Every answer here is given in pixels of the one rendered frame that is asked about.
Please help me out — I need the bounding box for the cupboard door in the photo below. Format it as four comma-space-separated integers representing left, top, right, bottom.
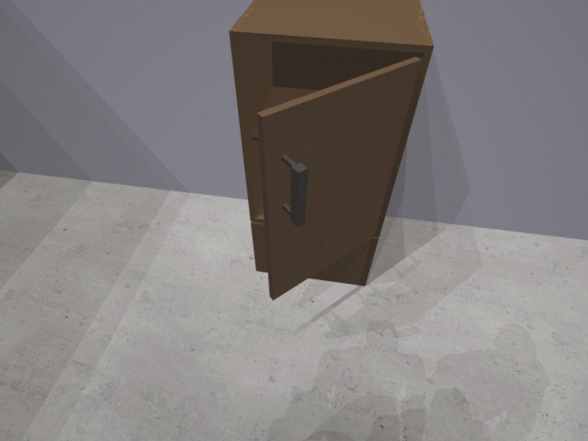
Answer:
256, 57, 422, 300

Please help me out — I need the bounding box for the handle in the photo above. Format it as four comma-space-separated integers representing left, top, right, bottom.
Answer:
281, 155, 309, 227

